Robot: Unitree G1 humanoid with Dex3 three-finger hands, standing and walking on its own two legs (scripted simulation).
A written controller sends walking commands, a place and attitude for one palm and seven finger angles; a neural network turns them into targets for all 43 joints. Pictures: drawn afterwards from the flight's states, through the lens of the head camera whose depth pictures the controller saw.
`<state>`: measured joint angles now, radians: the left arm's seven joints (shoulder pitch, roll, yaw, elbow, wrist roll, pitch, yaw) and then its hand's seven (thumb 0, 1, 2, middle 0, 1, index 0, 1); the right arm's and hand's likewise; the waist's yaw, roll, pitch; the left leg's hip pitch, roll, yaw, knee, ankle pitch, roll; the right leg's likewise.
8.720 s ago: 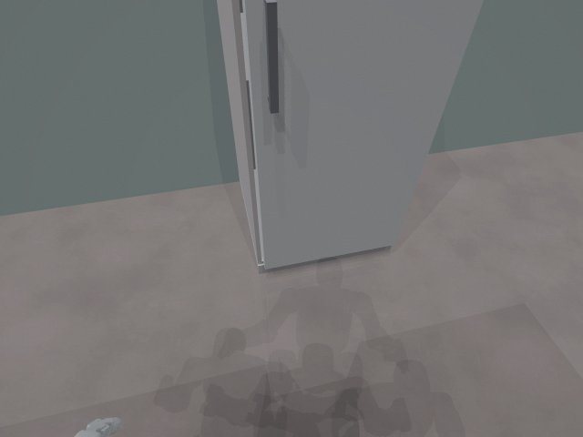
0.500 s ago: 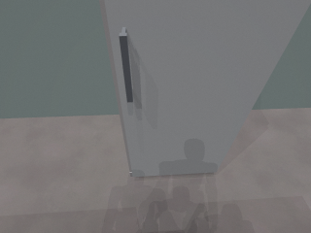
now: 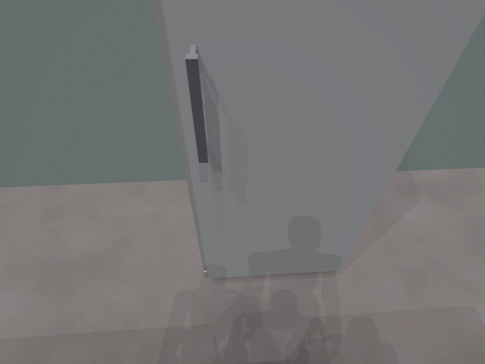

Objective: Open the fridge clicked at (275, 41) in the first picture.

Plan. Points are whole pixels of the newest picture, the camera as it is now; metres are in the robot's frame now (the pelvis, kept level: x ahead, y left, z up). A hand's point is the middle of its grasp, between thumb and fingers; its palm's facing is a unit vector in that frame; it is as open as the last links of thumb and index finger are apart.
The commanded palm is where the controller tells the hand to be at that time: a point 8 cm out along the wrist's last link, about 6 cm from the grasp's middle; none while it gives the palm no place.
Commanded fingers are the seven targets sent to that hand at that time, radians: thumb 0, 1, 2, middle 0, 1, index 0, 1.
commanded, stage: look again from close up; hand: left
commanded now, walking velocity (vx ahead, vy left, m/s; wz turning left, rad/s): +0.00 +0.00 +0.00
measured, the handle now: (198, 109) +0.54 +0.12 +0.15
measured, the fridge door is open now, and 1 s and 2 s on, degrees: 0 0 0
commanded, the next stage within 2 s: raise the hand to about handle height in 0.86 s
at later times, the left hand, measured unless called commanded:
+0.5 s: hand out of the picture +0.03 +0.19 -0.17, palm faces +0.02 -0.97 -0.24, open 7.4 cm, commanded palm none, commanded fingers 0.00 0.90 0.90 -0.20 -0.30 -0.20 -0.30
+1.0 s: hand out of the picture +0.08 +0.21 -0.16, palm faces +0.09 -0.96 -0.28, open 7.4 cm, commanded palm +0.11 +0.26 -0.07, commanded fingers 0.00 0.83 0.87 -0.20 -0.34 -0.20 -0.34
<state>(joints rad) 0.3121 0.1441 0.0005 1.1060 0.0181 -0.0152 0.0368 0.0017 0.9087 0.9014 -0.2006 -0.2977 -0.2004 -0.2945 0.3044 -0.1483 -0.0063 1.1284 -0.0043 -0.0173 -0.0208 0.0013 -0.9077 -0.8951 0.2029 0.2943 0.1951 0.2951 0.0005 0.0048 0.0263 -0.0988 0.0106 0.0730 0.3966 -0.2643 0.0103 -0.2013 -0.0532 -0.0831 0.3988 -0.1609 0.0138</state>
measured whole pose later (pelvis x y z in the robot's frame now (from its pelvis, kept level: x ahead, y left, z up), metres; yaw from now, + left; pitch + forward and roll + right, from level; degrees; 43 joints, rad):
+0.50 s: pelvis +0.01 -0.01 +0.00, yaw +0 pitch -2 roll +0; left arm 0.25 0.20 0.00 1.11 0.02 -0.02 0.03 0.00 0.91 0.90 -0.20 -0.30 -0.20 -0.29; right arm 0.25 -0.21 -0.01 1.13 -0.01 -0.02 -0.02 0.00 -0.91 -0.90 0.20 0.29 0.20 0.30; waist 0.00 0.01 0.03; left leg -0.07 0.02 0.06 0.36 -0.26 0.00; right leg -0.18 -0.04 -0.09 0.38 -0.17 0.00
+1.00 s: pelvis +0.02 -0.01 +0.00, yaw +0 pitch -1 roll -1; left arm 0.22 0.25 0.07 0.98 -0.01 0.00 0.01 0.01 0.91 0.90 -0.20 -0.30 -0.20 -0.30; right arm 0.19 -0.28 -0.02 1.08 -0.01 -0.02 -0.02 0.00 -0.91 -0.89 0.20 0.29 0.20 0.30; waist 0.01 0.02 0.05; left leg -0.08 0.04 0.06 0.37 -0.27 -0.01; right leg -0.17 -0.03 -0.10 0.36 -0.17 0.00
